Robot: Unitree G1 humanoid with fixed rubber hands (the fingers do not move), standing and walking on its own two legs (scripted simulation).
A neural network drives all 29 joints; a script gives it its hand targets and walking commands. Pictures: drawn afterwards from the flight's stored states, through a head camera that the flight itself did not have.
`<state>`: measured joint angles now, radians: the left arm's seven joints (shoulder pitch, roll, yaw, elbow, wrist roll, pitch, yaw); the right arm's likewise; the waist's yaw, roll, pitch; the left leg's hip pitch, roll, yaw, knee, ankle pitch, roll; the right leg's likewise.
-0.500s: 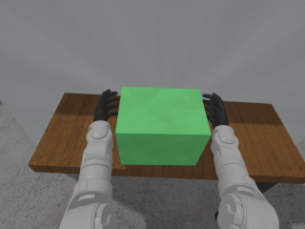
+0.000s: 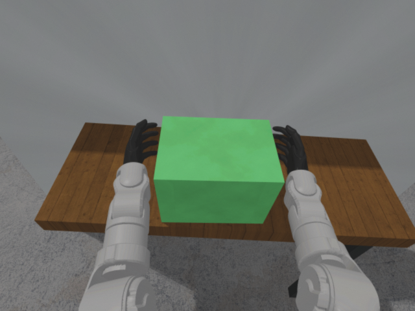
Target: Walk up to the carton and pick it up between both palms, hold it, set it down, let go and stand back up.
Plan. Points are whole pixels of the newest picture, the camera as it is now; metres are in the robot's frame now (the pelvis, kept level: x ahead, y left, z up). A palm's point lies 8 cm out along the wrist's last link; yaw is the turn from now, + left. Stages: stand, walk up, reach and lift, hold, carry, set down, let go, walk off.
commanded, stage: reach and lift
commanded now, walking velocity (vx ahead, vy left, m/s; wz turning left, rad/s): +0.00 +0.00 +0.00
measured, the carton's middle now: (214, 171) +0.41 -0.01 +0.03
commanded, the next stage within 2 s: none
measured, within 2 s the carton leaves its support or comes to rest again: leaves its support in 0.08 s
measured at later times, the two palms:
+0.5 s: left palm (124, 157) +0.37 +0.16 +0.12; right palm (298, 160) +0.37 -0.15 +0.13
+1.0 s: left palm (112, 144) +0.36 +0.17 +0.16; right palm (300, 152) +0.36 -0.14 +0.16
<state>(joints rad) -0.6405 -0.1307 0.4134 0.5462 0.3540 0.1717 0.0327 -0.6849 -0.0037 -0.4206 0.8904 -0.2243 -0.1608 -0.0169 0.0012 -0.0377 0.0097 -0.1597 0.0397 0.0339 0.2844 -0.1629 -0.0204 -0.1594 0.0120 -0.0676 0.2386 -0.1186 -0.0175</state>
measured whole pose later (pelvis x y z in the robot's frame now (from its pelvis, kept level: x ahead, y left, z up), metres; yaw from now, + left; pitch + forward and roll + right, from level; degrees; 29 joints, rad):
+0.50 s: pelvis -0.02 +0.00 +0.00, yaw +1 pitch -2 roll +0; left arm -0.70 -0.07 0.39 0.59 0.33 0.22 0.04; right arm -0.74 -0.02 -0.37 0.95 -0.15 -0.14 -0.05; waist 0.00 -0.07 0.01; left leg -0.11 0.03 0.03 0.27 -0.13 -0.02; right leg -0.11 0.00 -0.08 0.24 -0.10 -0.02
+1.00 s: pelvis -0.02 +0.01 +0.00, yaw +2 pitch -6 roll -1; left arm -0.67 -0.04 0.32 0.32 0.32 0.52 0.01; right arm -0.71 -0.06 -0.14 0.76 0.08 0.08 -0.12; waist -0.07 -0.08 0.05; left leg -0.03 0.02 0.01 0.31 -0.17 0.00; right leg -0.01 -0.01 -0.09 0.23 -0.12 0.00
